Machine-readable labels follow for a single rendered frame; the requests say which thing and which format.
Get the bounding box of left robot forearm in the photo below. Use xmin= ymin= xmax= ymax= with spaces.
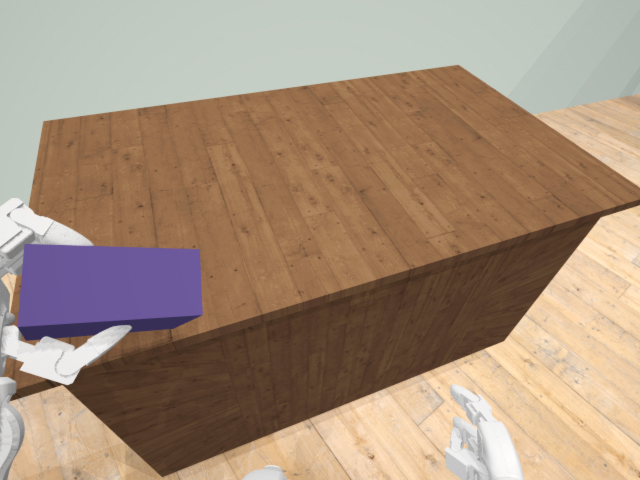
xmin=0 ymin=377 xmax=25 ymax=480

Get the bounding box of sponge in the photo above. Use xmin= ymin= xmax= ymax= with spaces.
xmin=17 ymin=244 xmax=203 ymax=341

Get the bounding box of table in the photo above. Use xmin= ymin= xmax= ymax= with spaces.
xmin=2 ymin=65 xmax=640 ymax=477

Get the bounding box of robot left shin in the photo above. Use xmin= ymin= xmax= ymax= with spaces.
xmin=264 ymin=465 xmax=285 ymax=476

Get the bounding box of left robot hand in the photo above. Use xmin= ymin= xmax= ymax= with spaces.
xmin=0 ymin=198 xmax=132 ymax=385

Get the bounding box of right robot hand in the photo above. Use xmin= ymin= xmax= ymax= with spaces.
xmin=445 ymin=384 xmax=525 ymax=480

